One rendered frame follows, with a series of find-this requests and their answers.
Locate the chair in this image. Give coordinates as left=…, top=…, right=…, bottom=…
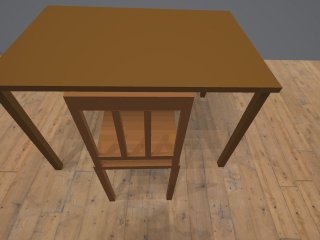
left=63, top=91, right=195, bottom=202

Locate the table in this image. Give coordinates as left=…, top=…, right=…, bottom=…
left=0, top=5, right=283, bottom=170

